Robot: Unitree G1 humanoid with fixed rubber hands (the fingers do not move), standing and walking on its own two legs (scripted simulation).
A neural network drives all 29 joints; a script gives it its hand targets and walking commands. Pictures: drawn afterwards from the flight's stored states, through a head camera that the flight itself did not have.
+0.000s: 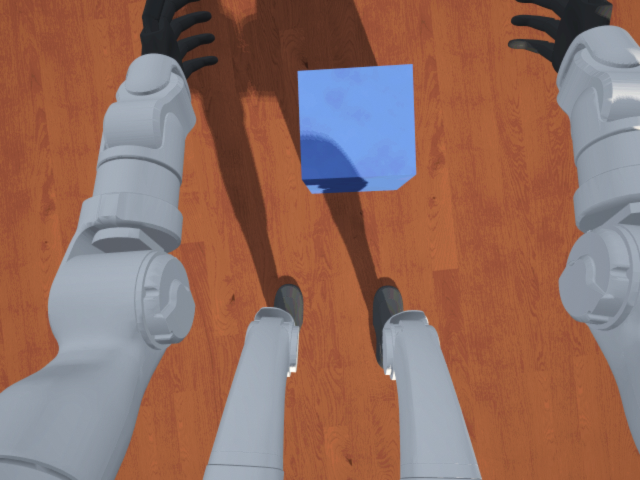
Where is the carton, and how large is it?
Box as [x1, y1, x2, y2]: [298, 64, 415, 193]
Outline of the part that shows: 412,64 298,71 301,173 302,180 312,193 396,189 415,174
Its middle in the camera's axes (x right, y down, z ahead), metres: +0.07 -0.22 +0.83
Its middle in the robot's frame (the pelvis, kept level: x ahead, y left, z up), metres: +0.57 -0.02 -0.53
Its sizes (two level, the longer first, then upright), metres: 0.210 0.200 0.250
